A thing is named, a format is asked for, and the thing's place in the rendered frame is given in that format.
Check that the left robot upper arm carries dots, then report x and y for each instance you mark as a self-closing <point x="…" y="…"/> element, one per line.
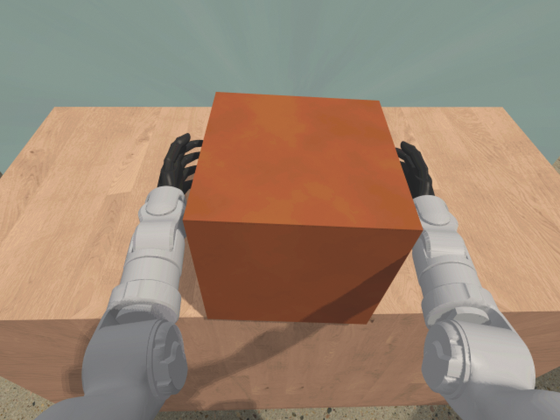
<point x="129" y="372"/>

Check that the robot left forearm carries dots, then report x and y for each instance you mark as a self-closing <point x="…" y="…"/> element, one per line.
<point x="149" y="287"/>

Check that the left robot hand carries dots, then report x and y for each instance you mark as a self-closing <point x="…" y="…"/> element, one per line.
<point x="173" y="172"/>

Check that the pedestal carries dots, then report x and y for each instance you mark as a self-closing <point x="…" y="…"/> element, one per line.
<point x="69" y="206"/>

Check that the right robot hand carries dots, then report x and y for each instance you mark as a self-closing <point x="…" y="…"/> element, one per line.
<point x="415" y="170"/>

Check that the robot right forearm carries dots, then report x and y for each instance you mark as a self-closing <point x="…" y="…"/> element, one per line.
<point x="446" y="274"/>

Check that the right robot upper arm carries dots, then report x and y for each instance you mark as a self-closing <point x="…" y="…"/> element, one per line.
<point x="485" y="373"/>

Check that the carton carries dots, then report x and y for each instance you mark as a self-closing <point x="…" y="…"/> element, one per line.
<point x="299" y="210"/>

